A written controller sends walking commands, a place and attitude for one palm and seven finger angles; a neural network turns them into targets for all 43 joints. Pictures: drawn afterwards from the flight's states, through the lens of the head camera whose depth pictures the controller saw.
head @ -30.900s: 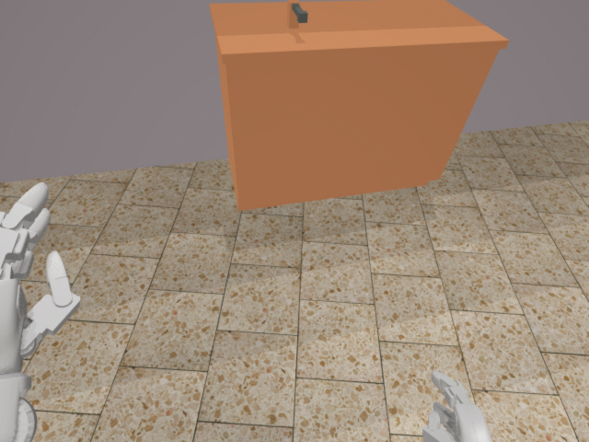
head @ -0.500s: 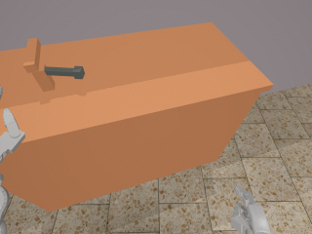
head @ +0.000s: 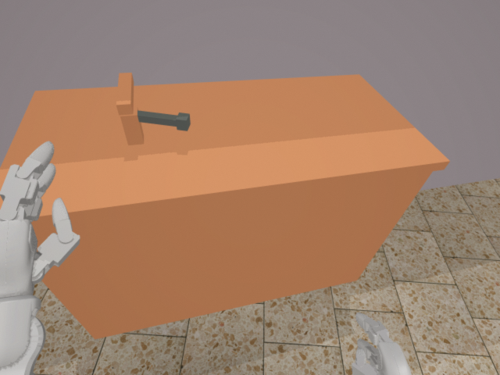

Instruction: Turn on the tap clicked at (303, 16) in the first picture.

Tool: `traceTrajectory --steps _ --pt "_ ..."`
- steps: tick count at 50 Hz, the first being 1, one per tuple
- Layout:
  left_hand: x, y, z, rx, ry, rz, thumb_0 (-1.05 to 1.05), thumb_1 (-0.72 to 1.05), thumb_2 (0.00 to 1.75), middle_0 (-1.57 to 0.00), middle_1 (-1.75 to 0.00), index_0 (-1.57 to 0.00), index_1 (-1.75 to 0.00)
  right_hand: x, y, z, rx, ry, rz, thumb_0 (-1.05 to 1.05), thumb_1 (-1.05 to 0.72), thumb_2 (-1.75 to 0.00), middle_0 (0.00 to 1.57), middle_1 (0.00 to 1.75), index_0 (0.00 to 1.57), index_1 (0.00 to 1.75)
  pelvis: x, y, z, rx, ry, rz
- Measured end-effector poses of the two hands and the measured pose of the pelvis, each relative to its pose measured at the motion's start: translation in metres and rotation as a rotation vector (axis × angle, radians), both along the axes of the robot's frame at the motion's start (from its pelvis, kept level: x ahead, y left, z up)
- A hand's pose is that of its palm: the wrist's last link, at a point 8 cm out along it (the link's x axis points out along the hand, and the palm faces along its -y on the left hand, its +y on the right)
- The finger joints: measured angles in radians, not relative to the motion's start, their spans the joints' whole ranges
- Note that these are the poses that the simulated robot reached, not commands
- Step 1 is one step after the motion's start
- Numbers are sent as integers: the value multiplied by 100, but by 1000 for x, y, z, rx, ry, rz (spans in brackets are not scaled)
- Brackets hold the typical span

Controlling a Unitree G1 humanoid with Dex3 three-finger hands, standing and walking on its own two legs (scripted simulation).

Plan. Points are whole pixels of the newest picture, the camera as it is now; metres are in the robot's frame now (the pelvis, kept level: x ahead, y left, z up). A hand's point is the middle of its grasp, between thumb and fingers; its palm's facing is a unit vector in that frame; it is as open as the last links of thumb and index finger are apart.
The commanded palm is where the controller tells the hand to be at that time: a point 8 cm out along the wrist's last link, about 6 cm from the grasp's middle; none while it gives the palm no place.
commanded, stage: come to a stop and stand still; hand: left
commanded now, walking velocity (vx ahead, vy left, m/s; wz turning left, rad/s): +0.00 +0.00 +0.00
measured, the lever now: (183, 121) +0.60 +0.22 +0.08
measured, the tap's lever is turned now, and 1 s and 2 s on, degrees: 70 70 70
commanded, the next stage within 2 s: look again from close up in 1.70 s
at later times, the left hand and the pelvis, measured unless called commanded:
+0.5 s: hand (10, 283) +0.15 +0.28 +0.17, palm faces +0.48 -0.81 -0.34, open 7.4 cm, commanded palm +0.10 +0.30 +0.17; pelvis -0.04 +0.01 -0.01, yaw +4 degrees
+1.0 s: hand out of the picture +0.13 +0.31 +0.16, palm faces +0.41 -0.85 -0.33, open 7.4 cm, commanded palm +0.07 +0.34 +0.17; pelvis -0.10 +0.06 -0.01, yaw +0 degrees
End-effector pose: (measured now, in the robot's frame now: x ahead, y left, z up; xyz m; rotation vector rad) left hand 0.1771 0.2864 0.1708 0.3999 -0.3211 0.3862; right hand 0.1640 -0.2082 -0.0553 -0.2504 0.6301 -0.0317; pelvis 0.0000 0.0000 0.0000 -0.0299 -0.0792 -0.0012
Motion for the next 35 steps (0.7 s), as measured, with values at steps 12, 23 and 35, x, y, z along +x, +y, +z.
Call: traceTrajectory --steps 12,23,35 --pt "-33 19 12 51 -8 49 1 89 90 -21 -30 -21 -30 -1 13 0 0 1 48 2 -90 -90 20 30 20 30 -19 6 0 2 -12 42" --pt "-64 28 4 41 -1 74 1 89 90 -21 -30 -21 -30 -14 16 -7 -31 23 64 2 -90 -90 20 30 20 30 -39 11 -6 -11 -20 71" --pt "-102 35 12 77 16 86 1 89 90 -21 -30 -21 -30 -53 31 -16 26 22 58 2 -90 -90 20 30 20 30 -70 21 -9 5 -17 81"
